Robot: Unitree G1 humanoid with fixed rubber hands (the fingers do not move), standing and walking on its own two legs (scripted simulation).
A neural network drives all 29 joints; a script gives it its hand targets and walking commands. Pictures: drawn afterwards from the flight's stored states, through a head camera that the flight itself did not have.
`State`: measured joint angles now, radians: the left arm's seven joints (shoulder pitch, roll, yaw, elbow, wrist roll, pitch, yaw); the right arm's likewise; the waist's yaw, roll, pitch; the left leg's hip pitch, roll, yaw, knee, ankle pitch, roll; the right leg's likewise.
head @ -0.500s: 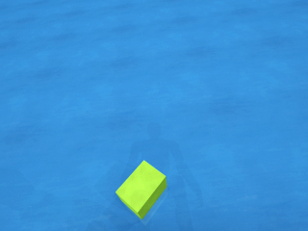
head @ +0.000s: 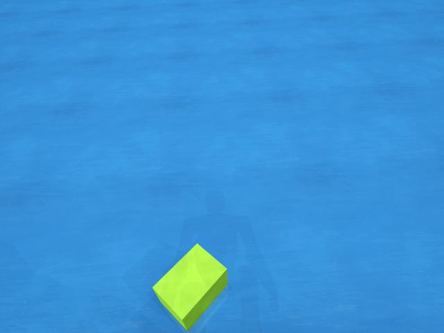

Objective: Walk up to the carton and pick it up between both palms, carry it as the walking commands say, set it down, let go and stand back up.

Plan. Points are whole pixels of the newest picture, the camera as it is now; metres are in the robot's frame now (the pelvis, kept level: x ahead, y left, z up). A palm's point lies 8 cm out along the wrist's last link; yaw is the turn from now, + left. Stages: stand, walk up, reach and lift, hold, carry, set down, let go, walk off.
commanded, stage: walk up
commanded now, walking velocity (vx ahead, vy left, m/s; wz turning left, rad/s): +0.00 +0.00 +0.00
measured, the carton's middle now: (192, 285) +0.48 +0.16 -0.69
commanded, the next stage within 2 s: none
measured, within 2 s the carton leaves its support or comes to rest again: neither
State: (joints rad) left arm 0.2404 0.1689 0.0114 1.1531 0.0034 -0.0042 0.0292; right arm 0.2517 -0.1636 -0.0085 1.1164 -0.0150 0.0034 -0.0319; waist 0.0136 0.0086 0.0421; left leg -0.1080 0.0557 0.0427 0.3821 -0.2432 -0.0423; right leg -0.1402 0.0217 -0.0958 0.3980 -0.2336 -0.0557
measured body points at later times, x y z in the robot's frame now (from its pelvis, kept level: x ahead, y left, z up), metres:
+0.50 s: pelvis +0.02 +0.00 +0.00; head +0.03 -0.01 +0.45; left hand +0.03 +0.23 -0.16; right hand +0.01 -0.22 -0.17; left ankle -0.02 +0.14 -0.74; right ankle -0.01 -0.08 -0.74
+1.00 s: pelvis +0.03 -0.01 +0.00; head +0.05 -0.01 +0.45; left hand +0.04 +0.23 -0.16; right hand +0.03 -0.23 -0.17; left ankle -0.02 +0.14 -0.74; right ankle -0.01 -0.08 -0.74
